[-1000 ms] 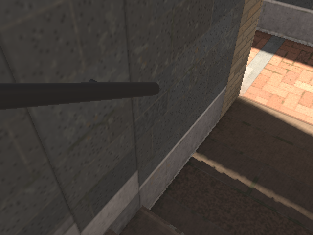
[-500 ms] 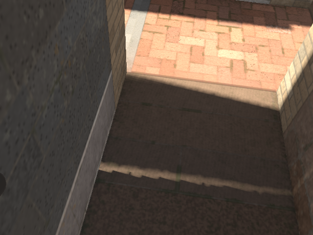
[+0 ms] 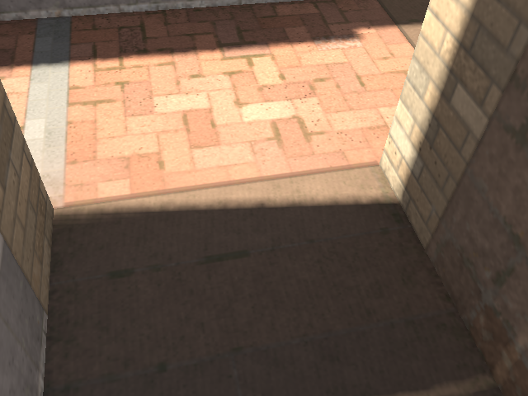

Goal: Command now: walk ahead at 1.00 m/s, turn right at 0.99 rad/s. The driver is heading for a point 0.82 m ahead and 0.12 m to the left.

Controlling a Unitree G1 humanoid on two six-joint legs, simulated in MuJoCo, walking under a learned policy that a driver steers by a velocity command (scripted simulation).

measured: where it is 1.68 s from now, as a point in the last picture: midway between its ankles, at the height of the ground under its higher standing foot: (284, 221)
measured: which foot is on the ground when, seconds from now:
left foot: down 0.00-0.30, up 0.32-0.72, down 0.74-1.00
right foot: up 0.00-0.32, down 0.34-0.72, up 0.74-1.00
